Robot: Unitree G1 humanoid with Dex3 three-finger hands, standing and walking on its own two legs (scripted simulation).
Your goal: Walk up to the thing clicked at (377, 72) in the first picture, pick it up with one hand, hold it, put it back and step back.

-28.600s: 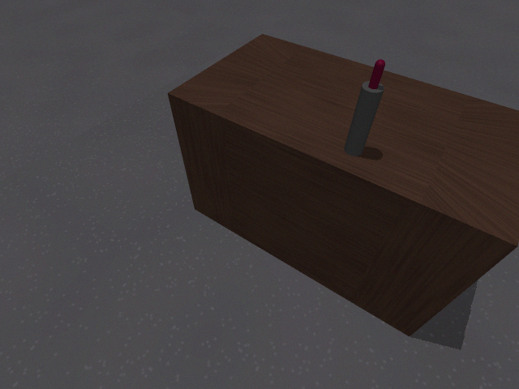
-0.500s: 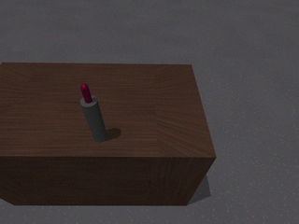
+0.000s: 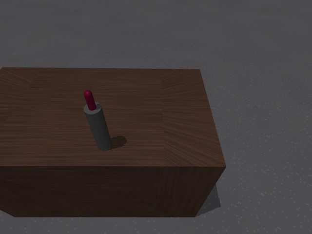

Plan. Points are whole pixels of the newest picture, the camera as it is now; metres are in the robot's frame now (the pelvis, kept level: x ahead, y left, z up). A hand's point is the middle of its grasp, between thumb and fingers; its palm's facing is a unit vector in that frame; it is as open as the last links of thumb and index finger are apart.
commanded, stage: stand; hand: left
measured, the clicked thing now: (97, 122) +0.44 +0.21 +0.00
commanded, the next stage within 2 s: step back in 0.82 s
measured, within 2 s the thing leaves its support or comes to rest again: neither
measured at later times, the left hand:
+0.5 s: hand out of the picture +0.07 +0.25 -0.16, palm faces -0.02 -0.94 -0.34, open 7.4 cm
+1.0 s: hand out of the picture +0.07 +0.26 -0.17, palm faces -0.01 -0.92 -0.39, open 7.4 cm
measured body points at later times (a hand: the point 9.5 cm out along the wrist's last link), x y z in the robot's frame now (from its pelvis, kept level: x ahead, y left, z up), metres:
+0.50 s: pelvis +0.00 +0.00 +0.00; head +0.01 +0.00 +0.45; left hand +0.07 +0.30 -0.13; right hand +0.07 -0.30 -0.13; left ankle +0.02 +0.12 -0.75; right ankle -0.02 -0.15 -0.75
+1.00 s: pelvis -0.02 -0.02 -0.01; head +0.03 -0.01 +0.43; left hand +0.07 +0.31 -0.14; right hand +0.08 -0.32 -0.14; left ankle +0.02 +0.12 -0.75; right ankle -0.02 -0.14 -0.74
